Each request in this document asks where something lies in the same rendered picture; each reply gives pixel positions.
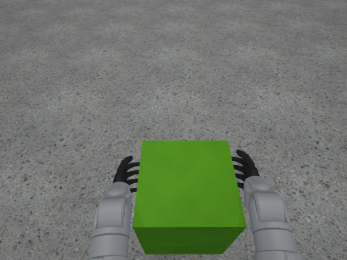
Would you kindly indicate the right robot hand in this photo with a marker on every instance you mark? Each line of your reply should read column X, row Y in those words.
column 248, row 167

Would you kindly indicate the right robot forearm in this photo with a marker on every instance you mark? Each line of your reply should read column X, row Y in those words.
column 270, row 222

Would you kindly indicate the left robot hand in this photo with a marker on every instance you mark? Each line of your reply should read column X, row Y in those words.
column 122, row 173

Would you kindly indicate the left robot forearm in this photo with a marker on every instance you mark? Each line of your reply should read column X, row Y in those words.
column 111, row 224

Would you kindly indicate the carton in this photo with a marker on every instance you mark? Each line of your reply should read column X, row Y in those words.
column 187, row 199

